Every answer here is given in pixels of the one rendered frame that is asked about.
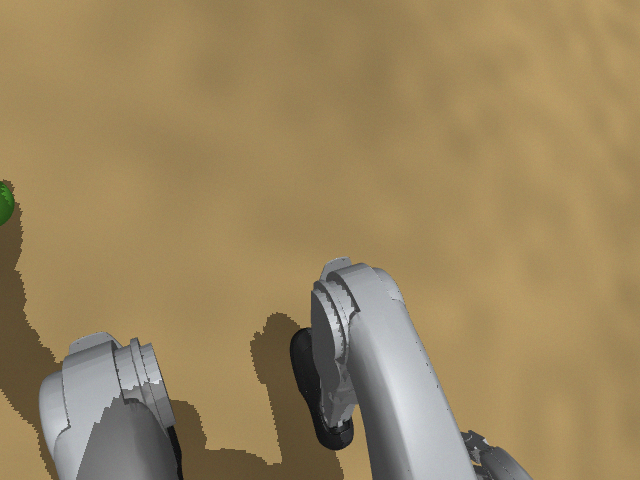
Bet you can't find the left robot foot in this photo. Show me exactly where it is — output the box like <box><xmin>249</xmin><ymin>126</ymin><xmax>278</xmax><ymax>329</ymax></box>
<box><xmin>167</xmin><ymin>425</ymin><xmax>184</xmax><ymax>480</ymax></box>

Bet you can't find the right robot hand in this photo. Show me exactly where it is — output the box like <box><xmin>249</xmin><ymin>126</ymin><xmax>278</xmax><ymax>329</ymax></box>
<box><xmin>460</xmin><ymin>430</ymin><xmax>533</xmax><ymax>480</ymax></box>

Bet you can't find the right robot foot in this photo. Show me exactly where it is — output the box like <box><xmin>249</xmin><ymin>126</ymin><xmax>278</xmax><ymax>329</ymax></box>
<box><xmin>290</xmin><ymin>327</ymin><xmax>354</xmax><ymax>450</ymax></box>

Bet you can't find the ball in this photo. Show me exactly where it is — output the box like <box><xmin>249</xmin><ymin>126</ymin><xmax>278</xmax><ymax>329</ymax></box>
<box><xmin>0</xmin><ymin>181</ymin><xmax>15</xmax><ymax>226</ymax></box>

